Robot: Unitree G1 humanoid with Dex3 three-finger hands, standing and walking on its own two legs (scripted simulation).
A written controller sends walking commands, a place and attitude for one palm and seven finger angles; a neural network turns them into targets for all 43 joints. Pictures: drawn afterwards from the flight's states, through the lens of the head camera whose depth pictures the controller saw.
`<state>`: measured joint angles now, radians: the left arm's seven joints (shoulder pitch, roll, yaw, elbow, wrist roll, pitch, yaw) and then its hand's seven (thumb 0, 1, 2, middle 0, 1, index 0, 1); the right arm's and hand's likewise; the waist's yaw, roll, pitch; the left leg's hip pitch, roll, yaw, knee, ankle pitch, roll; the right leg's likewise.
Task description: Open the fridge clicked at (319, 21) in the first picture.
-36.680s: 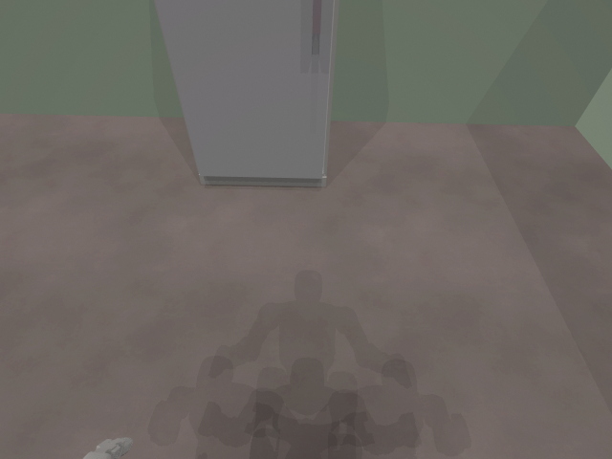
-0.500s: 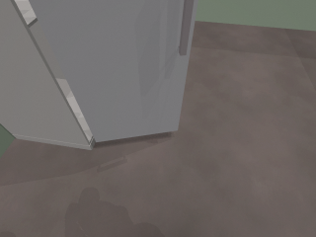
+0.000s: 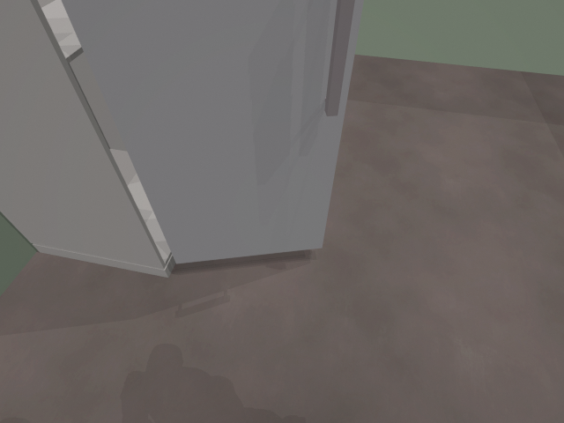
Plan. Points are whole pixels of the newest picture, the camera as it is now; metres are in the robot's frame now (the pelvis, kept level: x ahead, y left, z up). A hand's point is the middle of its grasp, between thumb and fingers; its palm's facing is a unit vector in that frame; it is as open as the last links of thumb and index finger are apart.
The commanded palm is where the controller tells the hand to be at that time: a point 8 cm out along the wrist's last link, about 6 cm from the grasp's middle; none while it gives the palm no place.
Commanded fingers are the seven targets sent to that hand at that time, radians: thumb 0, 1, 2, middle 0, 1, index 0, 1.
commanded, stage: let the arm hang, fingers relaxed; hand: right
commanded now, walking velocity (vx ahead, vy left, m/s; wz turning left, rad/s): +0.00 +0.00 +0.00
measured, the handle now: (339, 22) +0.82 -0.05 +0.19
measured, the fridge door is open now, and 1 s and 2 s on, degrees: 71 71 71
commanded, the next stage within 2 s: look to check the result in 0.02 s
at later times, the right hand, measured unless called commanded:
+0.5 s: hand out of the picture +0.00 -0.17 -0.18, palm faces -0.02 +0.98 -0.18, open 7.4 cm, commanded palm none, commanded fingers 0.00 -0.90 -0.90 0.20 0.30 0.20 0.30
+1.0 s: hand out of the picture +0.02 -0.17 -0.18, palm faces -0.02 +0.98 -0.20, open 7.3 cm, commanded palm none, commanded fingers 0.00 -0.90 -0.90 0.20 0.30 0.20 0.30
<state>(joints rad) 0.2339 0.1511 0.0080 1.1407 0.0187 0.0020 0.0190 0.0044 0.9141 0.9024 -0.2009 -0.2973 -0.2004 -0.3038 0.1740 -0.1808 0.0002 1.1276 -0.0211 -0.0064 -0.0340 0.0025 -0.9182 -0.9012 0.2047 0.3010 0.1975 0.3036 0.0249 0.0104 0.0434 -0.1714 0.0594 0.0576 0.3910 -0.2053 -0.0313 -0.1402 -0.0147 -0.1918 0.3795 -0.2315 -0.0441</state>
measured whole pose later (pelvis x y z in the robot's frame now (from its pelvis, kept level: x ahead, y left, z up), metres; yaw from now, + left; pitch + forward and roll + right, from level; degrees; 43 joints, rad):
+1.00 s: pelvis +0.00 +0.00 +0.00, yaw +0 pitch -1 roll +0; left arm 0.25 0.14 0.01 1.15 0.01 0.00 0.03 0.00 0.91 0.90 -0.20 -0.30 -0.20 -0.30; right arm 0.22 -0.17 0.00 1.16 -0.02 -0.01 -0.04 0.01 -0.92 -0.90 0.20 0.30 0.20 0.30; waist 0.02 0.01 0.06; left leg -0.16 0.05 0.06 0.38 -0.20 -0.03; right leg -0.13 -0.02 -0.19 0.37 -0.23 -0.04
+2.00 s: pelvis +0.01 +0.01 +0.00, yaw +0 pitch -1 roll +0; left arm 0.24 0.14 0.01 1.16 0.01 0.00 0.03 0.00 0.91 0.90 -0.20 -0.30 -0.20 -0.30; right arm 0.22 -0.16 0.00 1.16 -0.02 -0.01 -0.04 0.01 -0.92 -0.90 0.20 0.30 0.20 0.30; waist 0.02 0.00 0.06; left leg -0.15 0.05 0.07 0.37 -0.21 -0.02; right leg -0.12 -0.02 -0.18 0.35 -0.23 -0.03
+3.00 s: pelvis +0.01 +0.01 +0.00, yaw +0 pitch -1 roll +0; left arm 0.25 0.14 0.01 1.16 0.01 -0.01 0.03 0.00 0.91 0.90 -0.20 -0.30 -0.20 -0.30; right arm 0.22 -0.16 0.00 1.17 -0.02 -0.01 -0.04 0.01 -0.92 -0.90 0.20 0.30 0.20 0.30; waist 0.02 0.01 0.05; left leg -0.14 0.05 0.07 0.36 -0.21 -0.02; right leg -0.11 -0.02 -0.18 0.34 -0.22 -0.03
